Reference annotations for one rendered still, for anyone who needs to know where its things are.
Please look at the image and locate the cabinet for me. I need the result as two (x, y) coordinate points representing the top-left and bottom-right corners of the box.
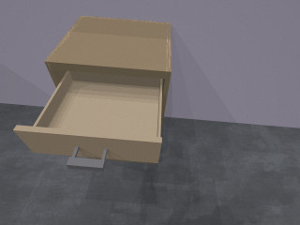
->
(44, 15), (172, 164)

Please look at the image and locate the handle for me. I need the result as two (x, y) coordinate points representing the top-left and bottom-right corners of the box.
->
(67, 146), (108, 172)

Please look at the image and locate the drawer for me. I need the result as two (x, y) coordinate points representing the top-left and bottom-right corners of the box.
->
(13, 71), (163, 163)

